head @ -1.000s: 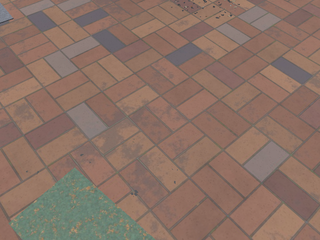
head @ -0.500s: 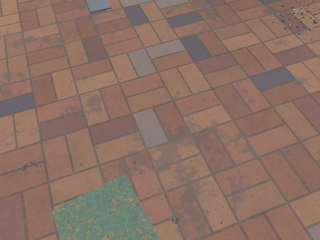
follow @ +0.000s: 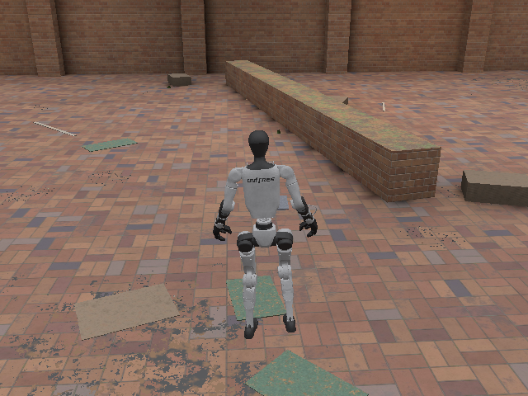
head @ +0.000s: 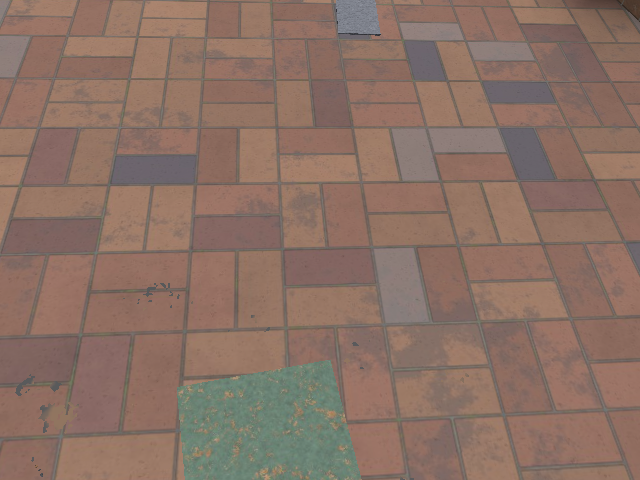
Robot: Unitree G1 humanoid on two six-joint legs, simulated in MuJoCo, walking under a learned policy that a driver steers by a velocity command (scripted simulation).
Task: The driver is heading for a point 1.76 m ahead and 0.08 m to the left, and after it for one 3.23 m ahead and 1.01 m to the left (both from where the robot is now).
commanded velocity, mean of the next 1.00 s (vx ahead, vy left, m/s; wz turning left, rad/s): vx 0.00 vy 0.00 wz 0.25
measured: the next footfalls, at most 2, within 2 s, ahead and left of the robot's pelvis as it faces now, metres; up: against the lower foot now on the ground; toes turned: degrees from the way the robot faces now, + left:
right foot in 0.16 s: +0.06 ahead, -0.14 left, +0.00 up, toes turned +11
left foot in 0.50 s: +0.00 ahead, +0.12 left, +0.00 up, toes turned +9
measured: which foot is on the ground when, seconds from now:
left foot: down 0.00-0.16, up 0.18-0.48, down 0.50-1.00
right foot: up 0.00-0.14, down 0.16-1.00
